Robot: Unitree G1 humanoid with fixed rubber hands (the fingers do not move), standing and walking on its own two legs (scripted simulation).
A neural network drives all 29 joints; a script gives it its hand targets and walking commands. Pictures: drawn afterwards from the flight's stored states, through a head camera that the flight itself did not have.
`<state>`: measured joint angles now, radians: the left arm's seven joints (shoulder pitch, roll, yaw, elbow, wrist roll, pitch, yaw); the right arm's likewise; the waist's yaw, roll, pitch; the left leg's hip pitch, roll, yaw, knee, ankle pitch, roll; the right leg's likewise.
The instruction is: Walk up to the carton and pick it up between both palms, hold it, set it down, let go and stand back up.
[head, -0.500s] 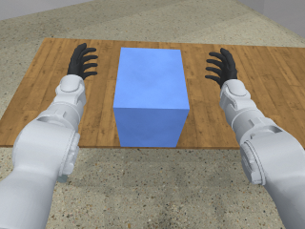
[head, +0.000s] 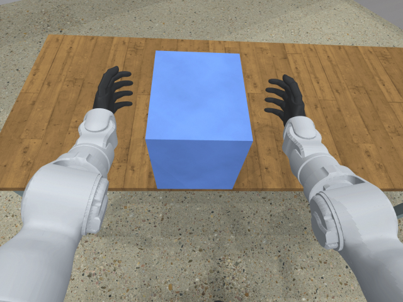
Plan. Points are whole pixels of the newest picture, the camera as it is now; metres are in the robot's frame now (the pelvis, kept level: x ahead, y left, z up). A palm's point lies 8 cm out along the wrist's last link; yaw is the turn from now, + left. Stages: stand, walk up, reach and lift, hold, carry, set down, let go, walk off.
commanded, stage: reach and lift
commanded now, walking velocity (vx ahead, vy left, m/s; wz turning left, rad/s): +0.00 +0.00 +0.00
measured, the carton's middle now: (196, 124) +0.54 -0.01 -0.04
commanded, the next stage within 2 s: none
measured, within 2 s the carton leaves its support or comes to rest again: neither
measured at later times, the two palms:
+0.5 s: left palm (123, 126) +0.49 +0.15 +0.02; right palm (274, 133) +0.46 -0.18 +0.02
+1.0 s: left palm (128, 129) +0.48 +0.14 +0.02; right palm (265, 141) +0.44 -0.15 +0.02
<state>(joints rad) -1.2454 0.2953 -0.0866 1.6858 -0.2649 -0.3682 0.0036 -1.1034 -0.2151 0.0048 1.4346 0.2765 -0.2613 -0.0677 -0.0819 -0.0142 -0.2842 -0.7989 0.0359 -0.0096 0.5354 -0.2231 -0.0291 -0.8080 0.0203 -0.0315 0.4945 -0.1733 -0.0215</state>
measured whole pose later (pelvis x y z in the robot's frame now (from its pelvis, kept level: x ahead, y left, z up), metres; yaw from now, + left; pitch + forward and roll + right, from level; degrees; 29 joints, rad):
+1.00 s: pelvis +0.00 +0.01 +0.00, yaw +0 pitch +26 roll -1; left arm -1.15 0.15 0.52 1.49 0.30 -0.45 0.06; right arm -0.97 0.05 -0.76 1.12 -0.51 -0.38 -0.04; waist -0.07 0.00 -0.12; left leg -0.78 0.02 0.00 0.56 -0.24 0.00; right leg -0.77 0.00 -0.04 0.49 -0.17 0.00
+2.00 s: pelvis +0.02 +0.01 +0.02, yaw +0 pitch +23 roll -1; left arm -0.95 0.00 0.66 1.18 0.52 -0.32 0.06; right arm -0.82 0.16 -0.84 0.99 -0.63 -0.38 -0.04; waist -0.07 -0.02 -0.12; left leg -0.61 0.04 0.02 0.40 -0.20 -0.01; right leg -0.60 0.00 -0.10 0.33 -0.14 -0.01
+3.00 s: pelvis +0.01 +0.01 +0.02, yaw +0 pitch +20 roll -1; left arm -0.88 0.01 0.51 1.25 0.37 -0.35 0.11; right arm -0.72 0.09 -0.63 1.07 -0.46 -0.42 -0.12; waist -0.04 -0.01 -0.13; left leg -0.55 0.05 0.03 0.39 -0.19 -0.01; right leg -0.53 0.00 -0.10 0.29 -0.11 -0.02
